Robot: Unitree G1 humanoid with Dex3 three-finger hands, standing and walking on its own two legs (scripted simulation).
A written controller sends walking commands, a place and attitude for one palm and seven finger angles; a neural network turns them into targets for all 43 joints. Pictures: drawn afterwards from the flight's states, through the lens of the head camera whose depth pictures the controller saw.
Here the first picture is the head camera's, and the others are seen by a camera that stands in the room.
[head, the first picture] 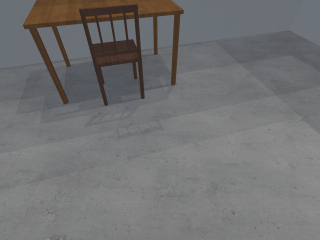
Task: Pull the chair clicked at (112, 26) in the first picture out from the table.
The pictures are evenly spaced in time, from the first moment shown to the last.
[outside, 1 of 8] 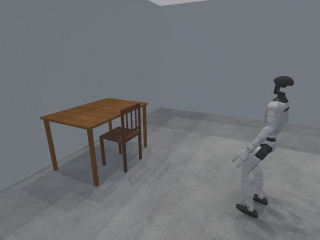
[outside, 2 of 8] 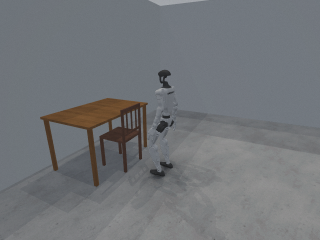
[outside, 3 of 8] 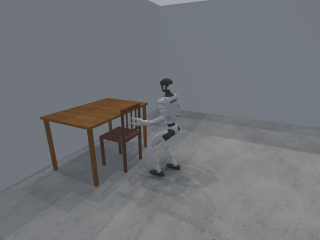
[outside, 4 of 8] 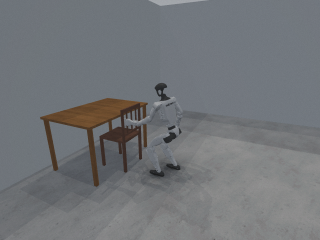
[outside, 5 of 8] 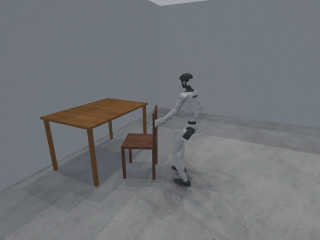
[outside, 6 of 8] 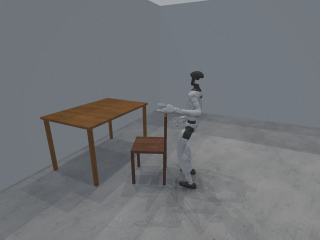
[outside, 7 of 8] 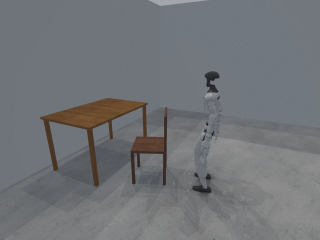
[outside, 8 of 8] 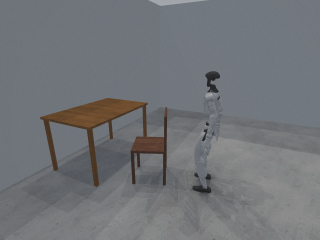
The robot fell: no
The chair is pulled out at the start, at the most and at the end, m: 0.00 0.51 0.51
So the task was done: yes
